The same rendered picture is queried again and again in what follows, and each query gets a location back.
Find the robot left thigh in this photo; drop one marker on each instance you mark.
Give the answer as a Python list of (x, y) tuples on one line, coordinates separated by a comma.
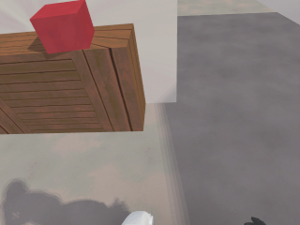
[(139, 218)]

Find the carton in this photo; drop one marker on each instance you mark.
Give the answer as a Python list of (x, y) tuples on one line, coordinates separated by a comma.
[(64, 27)]

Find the pedestal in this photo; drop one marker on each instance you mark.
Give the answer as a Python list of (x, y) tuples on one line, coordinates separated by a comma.
[(99, 89)]

